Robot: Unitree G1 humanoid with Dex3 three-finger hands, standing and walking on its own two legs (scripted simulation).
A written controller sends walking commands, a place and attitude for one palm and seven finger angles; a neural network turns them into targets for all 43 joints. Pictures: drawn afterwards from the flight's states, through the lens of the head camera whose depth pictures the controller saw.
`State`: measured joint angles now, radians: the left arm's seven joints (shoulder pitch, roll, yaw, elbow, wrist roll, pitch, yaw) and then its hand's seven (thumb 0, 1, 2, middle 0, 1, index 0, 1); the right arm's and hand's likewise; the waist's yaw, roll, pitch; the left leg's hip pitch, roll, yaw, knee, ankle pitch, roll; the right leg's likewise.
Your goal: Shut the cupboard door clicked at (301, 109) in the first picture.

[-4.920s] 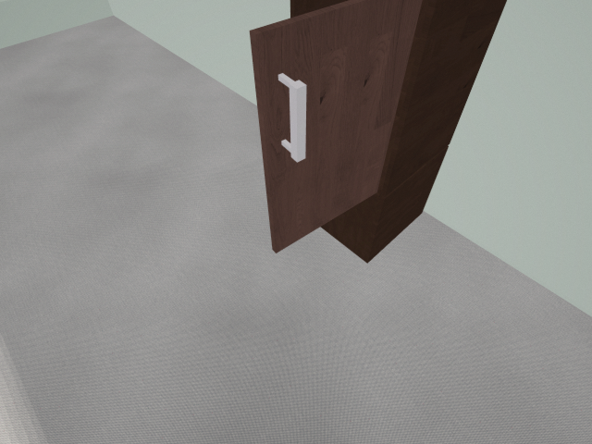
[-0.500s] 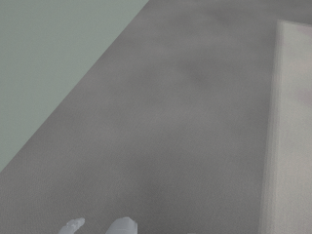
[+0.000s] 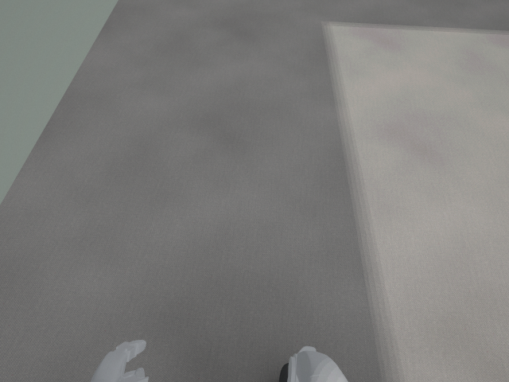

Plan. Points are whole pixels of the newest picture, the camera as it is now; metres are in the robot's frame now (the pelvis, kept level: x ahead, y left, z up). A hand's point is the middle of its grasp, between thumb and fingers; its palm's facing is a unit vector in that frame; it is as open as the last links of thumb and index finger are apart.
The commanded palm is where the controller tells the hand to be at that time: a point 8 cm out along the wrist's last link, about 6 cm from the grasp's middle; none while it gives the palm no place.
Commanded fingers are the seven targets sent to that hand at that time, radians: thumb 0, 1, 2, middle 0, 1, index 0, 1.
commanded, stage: walk around to get in front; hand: left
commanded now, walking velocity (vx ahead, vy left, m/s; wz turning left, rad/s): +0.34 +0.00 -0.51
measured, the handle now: out of the picture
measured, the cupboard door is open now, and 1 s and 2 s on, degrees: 83 83 83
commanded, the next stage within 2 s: walk to a spot facing it in 0.62 s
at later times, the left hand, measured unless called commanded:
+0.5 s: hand (174, 304) +0.27 +0.16 -0.19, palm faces -0.11 -0.98 -0.19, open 7.3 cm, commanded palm none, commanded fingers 0.00 0.90 0.90 -0.20 -0.30 -0.20 -0.30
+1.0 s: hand (257, 160) +0.63 +0.00 -0.16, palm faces -0.31 -0.93 -0.18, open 7.3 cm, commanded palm none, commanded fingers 0.00 0.90 0.90 -0.20 -0.30 -0.20 -0.30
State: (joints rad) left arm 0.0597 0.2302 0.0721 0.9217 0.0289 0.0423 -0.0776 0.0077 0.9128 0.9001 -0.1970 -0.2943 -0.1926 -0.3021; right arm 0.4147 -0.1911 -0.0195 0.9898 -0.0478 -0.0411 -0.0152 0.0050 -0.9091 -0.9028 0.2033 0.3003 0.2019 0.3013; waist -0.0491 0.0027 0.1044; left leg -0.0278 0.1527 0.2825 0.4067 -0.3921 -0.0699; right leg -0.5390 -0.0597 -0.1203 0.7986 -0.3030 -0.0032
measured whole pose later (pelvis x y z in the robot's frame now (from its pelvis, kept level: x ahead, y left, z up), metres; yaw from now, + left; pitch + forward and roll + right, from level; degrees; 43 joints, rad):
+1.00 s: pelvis +0.44 -0.12 -0.01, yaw -14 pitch +0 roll +0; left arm 0.04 0.16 0.02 0.97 0.02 -0.05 0.00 0.00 0.91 0.90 -0.20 -0.29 -0.20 -0.30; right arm 0.39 -0.19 -0.04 1.13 -0.01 0.04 -0.01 0.01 -0.92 -0.90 0.20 0.30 0.20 0.30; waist -0.09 0.01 0.09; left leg -0.38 0.10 0.07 1.09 -0.53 -0.05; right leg -0.32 -0.10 -0.21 0.60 -0.27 -0.02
